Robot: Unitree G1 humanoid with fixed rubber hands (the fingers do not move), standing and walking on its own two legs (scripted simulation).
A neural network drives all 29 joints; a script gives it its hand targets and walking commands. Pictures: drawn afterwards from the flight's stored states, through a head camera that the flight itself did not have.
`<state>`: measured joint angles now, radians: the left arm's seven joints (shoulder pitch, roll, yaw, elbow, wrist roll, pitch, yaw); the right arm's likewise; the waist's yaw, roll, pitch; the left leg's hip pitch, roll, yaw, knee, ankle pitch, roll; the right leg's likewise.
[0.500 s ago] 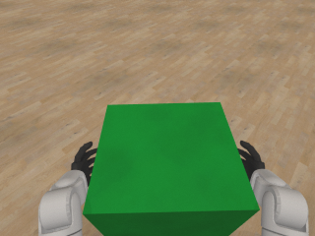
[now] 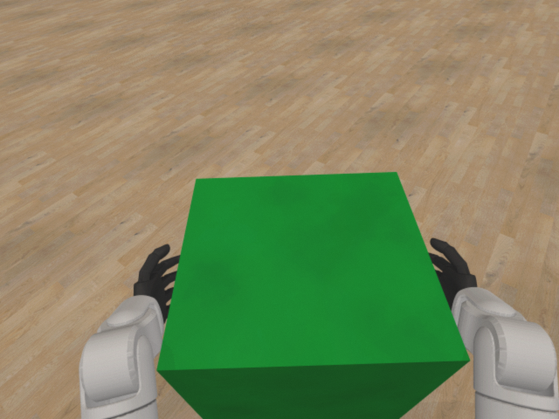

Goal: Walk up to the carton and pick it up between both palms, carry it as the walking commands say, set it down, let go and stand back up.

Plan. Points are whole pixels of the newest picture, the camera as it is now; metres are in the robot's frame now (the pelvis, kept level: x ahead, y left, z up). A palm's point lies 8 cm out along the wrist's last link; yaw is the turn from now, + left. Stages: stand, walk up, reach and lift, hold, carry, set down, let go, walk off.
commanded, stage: carry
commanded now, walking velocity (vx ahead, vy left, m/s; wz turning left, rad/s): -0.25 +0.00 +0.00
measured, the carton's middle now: (299, 304) +0.28 -0.02 +0.01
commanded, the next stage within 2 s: none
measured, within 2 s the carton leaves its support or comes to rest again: neither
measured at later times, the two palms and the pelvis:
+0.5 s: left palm out of the picture +0.03 +0.19 +0.07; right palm out of the picture +0.03 -0.20 +0.06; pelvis -0.21 +0.00 +0.00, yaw +0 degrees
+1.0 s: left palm out of the picture -0.17 +0.23 +0.07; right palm out of the picture -0.15 -0.15 +0.09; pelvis -0.40 +0.01 +0.00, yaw +2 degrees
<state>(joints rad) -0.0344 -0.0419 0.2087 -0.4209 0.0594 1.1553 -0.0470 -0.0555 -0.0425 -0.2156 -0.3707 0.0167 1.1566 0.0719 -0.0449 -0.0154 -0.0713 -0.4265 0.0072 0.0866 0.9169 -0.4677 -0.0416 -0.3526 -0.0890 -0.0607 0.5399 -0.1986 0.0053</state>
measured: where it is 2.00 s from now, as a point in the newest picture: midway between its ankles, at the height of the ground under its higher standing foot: outside the picture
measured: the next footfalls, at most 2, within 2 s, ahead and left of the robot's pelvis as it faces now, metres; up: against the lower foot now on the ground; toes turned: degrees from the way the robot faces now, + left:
left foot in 0.08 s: -0.01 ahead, +0.12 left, +0.00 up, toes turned +7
right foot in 0.44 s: -0.17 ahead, -0.13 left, +0.00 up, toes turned -5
